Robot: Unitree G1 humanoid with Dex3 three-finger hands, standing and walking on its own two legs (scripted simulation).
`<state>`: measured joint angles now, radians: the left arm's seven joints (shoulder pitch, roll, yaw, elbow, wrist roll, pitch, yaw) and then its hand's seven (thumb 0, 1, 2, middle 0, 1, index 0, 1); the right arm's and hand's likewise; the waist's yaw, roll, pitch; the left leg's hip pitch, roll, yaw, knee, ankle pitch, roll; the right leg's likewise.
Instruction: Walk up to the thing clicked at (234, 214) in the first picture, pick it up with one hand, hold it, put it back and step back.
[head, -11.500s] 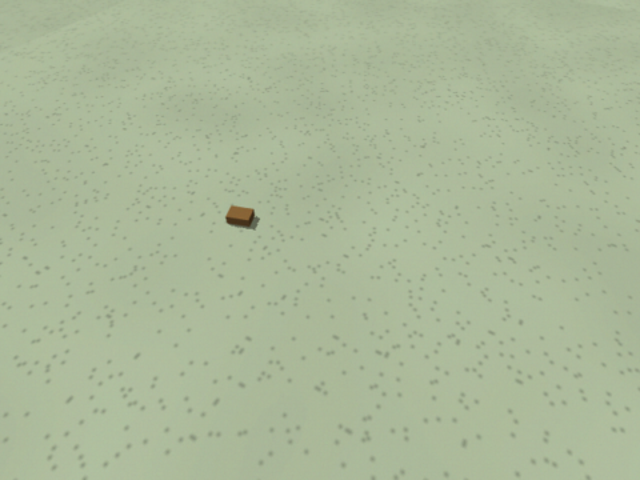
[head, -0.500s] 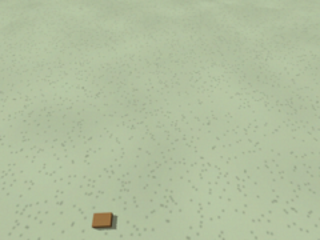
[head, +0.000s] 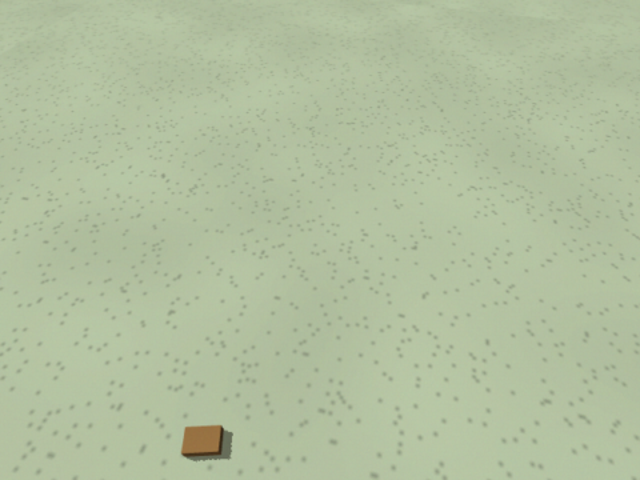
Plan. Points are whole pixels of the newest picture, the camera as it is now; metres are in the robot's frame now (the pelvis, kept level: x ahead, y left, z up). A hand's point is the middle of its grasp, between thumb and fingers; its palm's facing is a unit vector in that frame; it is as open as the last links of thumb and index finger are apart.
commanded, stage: rise first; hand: left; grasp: from above
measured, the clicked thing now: (203, 440) +0.36 +0.34 -0.76
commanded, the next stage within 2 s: none
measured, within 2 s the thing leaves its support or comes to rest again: neither
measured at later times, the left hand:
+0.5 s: hand out of the picture +0.13 +0.27 -0.20, palm faces -0.10 -0.91 -0.41, open 12.2 cm
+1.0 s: hand out of the picture +0.12 +0.29 -0.27, palm faces -0.23 -0.82 -0.52, open 13.4 cm
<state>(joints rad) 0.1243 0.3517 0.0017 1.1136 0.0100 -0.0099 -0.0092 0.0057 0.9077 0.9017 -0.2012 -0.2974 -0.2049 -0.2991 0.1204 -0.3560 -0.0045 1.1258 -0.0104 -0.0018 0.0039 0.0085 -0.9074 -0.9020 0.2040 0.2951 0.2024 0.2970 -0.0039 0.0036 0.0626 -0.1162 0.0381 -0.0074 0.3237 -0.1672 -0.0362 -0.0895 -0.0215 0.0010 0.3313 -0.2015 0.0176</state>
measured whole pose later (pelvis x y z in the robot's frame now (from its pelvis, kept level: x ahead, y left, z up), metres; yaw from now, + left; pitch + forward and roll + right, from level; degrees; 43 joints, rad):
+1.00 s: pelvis -0.02 +0.02 -0.14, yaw +0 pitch +23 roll -3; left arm 0.28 0.35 0.16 0.37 0.33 0.16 -0.01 0.00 -0.41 0.86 -0.24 -0.89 -0.24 -0.89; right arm 0.14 -0.24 -0.04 0.53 0.00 -0.13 0.01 0.01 -0.93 -0.91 0.20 0.30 0.20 0.30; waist -0.01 0.01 -0.14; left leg -1.17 0.03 -0.06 1.36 -0.59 -0.02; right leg -1.11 -0.02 -0.01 1.32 -0.61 0.04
